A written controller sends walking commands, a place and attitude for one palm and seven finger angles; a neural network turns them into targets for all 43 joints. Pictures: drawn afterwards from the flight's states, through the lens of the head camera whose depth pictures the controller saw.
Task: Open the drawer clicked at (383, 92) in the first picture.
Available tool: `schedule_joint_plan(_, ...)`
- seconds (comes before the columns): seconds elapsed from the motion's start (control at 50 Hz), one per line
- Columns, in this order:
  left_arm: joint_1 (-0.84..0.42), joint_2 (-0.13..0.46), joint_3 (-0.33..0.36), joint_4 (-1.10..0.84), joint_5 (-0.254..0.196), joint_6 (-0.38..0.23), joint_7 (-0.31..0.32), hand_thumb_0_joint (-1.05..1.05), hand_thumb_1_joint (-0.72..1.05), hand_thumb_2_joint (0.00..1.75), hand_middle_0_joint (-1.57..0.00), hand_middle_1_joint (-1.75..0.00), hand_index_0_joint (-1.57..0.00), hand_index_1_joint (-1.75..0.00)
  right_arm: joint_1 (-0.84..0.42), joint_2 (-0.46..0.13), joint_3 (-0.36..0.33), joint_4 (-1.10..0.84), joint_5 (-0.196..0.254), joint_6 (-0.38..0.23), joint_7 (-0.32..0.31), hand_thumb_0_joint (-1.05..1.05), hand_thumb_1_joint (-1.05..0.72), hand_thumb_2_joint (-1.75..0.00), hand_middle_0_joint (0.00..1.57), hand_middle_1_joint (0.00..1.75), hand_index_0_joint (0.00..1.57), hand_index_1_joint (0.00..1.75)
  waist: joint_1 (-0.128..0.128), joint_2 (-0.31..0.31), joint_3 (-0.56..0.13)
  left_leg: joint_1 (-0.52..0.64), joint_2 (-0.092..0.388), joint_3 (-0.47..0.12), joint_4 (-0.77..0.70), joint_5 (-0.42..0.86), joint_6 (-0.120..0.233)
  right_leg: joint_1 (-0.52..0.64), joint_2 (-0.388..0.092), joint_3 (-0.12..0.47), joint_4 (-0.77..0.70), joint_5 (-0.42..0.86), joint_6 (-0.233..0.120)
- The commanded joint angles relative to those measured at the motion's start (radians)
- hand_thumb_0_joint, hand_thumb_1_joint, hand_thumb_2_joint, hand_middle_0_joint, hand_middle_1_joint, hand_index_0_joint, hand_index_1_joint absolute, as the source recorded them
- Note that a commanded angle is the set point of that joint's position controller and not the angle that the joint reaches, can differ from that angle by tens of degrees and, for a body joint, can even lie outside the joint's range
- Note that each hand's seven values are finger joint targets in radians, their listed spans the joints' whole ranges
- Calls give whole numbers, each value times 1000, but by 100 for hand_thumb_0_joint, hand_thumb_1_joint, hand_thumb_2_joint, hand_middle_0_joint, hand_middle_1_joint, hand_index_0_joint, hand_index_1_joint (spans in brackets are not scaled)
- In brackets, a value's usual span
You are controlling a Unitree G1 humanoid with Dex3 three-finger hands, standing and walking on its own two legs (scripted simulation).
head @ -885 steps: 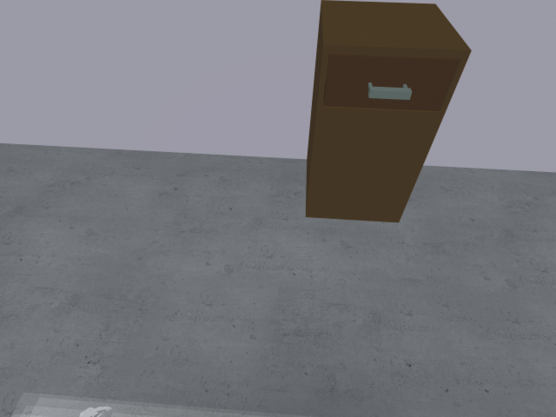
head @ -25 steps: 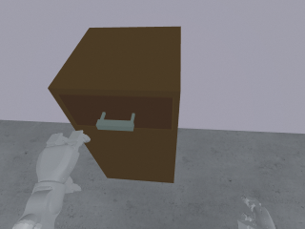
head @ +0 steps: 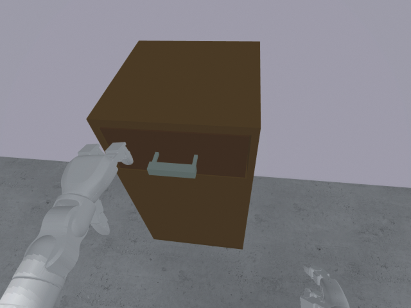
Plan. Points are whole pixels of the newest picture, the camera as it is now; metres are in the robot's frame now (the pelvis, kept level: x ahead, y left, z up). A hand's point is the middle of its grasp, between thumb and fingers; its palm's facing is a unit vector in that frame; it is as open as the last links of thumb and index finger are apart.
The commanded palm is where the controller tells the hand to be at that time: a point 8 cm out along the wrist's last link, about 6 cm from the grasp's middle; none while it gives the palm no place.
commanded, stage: raise the hand with hooked fingers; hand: left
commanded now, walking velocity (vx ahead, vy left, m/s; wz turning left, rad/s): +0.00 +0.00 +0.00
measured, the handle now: (174, 163) +0.48 +0.16 -0.07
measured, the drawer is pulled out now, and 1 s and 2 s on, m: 0.00 0.00 0.00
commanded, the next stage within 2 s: move the hooked fingers above the handle in 0.24 s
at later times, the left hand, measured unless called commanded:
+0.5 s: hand (110, 195) +0.30 +0.23 +0.06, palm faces +0.00 -0.11 -0.99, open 13.8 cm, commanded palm +0.29 +0.24 +0.12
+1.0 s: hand (136, 179) +0.36 +0.21 +0.03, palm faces -0.02 -0.08 -1.00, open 13.8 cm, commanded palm +0.34 +0.21 +0.09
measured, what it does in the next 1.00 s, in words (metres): stands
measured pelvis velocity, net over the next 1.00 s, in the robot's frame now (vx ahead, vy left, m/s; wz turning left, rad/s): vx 0.00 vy -0.01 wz -0.01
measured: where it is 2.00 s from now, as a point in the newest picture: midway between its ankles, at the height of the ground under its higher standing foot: outside the picture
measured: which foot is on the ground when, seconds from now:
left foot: down 0.00-1.00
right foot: down 0.00-1.00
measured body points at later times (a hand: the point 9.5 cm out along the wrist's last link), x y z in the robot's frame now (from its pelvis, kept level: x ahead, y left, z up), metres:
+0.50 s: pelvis -0.01 +0.00 +0.00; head +0.01 -0.02 +0.45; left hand +0.29 +0.24 +0.11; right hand +0.17 -0.22 -0.11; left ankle +0.00 +0.09 -0.74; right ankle -0.02 -0.10 -0.73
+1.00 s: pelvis +0.00 -0.01 -0.01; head +0.04 -0.03 +0.44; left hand +0.35 +0.21 +0.08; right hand +0.12 -0.27 -0.14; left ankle +0.00 +0.09 -0.73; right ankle -0.02 -0.10 -0.73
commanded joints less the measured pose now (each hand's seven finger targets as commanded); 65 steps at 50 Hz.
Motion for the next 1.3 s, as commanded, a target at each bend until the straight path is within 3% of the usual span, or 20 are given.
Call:
schedule_joint_plan(0.0,-213,195,127,-220,3,-44,52,0,-50,30,-30,-120,-30,-120,-88,-123,-51,-155,-1,-40,-6,0,-90,-90,20,30,20,30,0,-44,-247,134,19,-47,-37,372,-9,56,6,15,-38,288,-16)
schedule_joint_plan(0.08,-226,241,178,-253,9,-64,101,0,-50,30,-30,-120,-30,-120,-76,-128,-64,-143,-3,-49,-7,0,-90,-90,20,30,20,30,6,-20,-287,155,22,-55,-30,394,-13,52,10,19,-33,285,-19)
schedule_joint_plan(0.18,-230,223,160,-221,8,-44,127,0,-50,30,-30,-120,-30,-120,-73,-132,-70,-131,7,-53,-6,0,-90,-90,20,30,20,30,-5,-30,-276,146,24,-52,-34,354,-14,32,12,17,-36,252,-18)
schedule_joint_plan(0.32,-222,199,113,-209,6,-18,100,0,-50,30,-30,-120,-30,-120,-83,-128,-61,-137,11,-53,-10,0,-90,-90,20,30,20,30,-10,-29,-238,135,23,-49,-56,285,-9,32,9,13,-52,198,-18)
schedule_joint_plan(0.36,-265,160,71,-174,7,-18,93,0,-50,30,-30,-120,-30,-120,-80,-126,-57,-135,13,-55,-13,0,-90,-90,20,30,20,30,-25,-50,-200,123,23,-47,-59,241,-8,-3,11,7,-59,164,-15)
schedule_joint_plan(0.38,-288,175,85,-156,14,-20,93,0,-50,30,-30,-120,-30,-120,-77,-130,-58,-130,14,-56,-15,0,-90,-90,20,30,20,30,-27,-49,-185,115,24,-49,-60,223,-9,-17,15,8,-61,143,-16)
schedule_joint_plan(0.4,-344,140,38,-141,19,-23,93,0,-50,30,-30,-120,-30,-120,-75,-125,-54,-129,15,-56,-17,0,-90,-90,20,30,20,30,-38,-41,-174,113,22,-51,-61,190,-10,-38,12,5,-60,113,-16)
schedule_joint_plan(0.48,-412,221,110,-72,47,-40,117,0,-50,30,-30,-120,-30,-120,-53,-130,-57,-115,9,-61,-27,0,-90,-90,20,30,20,30,-21,-51,-239,104,13,-44,-45,185,-5,-14,15,18,-51,121,-19)
schedule_joint_plan(0.52,-479,174,63,-32,50,-44,126,0,-50,30,-30,-120,-30,-120,-52,-121,-55,-108,13,-62,-30,0,-90,-90,20,30,20,30,-38,-39,-232,98,11,-39,-34,177,-4,-41,12,15,-44,121,-19)
schedule_joint_plan(0.58,-491,193,83,22,58,-41,136,0,-50,30,-30,-120,-30,-120,-38,-127,-60,-105,12,-60,-31,0,-90,-90,20,30,20,30,-32,-27,-270,91,9,-36,-19,199,-5,-33,16,19,-30,147,-20)
schedule_joint_plan(0.66,-524,127,21,53,57,-35,143,0,-50,30,-30,-120,-30,-120,-21,-124,-66,-108,12,-60,-27,0,-90,-90,20,30,20,30,-44,-34,-299,91,11,-32,6,237,-3,-45,14,19,-9,194,-21)
schedule_joint_plan(0.68,-508,143,42,80,59,-29,141,0,-50,30,-30,-120,-30,-120,-12,-130,-70,-104,11,-58,-26,0,-90,-90,20,30,20,30,-42,-66,-303,83,13,-33,9,247,-2,-37,17,19,-8,206,-20)
schedule_joint_plan(0.74,-505,122,21,96,60,-23,143,0,-50,30,-30,-120,-30,-120,-5,-131,-69,-110,14,-50,-25,0,-90,-90,20,30,20,30,-44,-69,-297,54,10,-26,17,255,0,-32,13,24,3,236,-19)
schedule_joint_plan(0.78,-514,171,67,101,69,-25,151,0,-50,30,-30,-120,-30,-120,5,-140,-74,-106,12,-47,-25,0,-90,-90,20,30,20,30,-36,-83,-320,42,8,-25,23,269,2,-11,15,33,9,255,-19)
schedule_joint_plan(0.88,-538,183,86,133,79,-27,181,0,-50,30,-30,-120,-30,-120,22,-139,-81,-94,14,-43,-29,0,-90,-90,20,30,20,30,-43,-94,-332,18,5,-15,38,285,7,-1,14,44,18,304,-16)
schedule_joint_plan(0.96,-563,131,37,133,83,-28,204,0,-50,30,-30,-120,-30,-120,37,-134,-90,-88,16,-48,-25,0,-90,-90,20,30,20,30,-57,-43,-346,36,5,-12,52,305,5,-30,14,37,31,316,-19)
schedule_joint_plan(1.14,-680,84,-12,243,102,-15,228,0,-50,30,-30,-120,-30,-120,76,-137,-98,-68,14,-40,-26,0,-90,-90,20,30,20,30,-83,-65,-372,16,0,-9,81,287,8,-60,15,37,50,316,-18)
schedule_joint_plan(1.2,-685,126,33,317,107,-9,240,0,-50,30,-30,-120,-30,-120,84,-141,-93,-65,16,-34,-29,0,-90,-90,20,30,20,30,-75,-114,-360,-36,-5,-5,83,266,11,-35,12,43,54,330,-14)
schedule_joint_plan(1.26,-690,111,26,344,118,-6,251,0,-50,30,-30,-120,-30,-120,88,-136,-94,-67,13,-33,-27,0,-90,-90,20,30,20,30,-74,-100,-378,-41,-6,4,95,299,11,-28,11,46,64,388,-13)
schedule_joint_plan(1.28,-678,145,59,351,118,-5,253,0,-50,30,-30,-120,-30,-120,89,-141,-95,-70,13,-29,-28,0,-90,-90,20,30,20,30,-62,-97,-403,-52,-9,3,96,309,9,-1,11,52,70,399,-15)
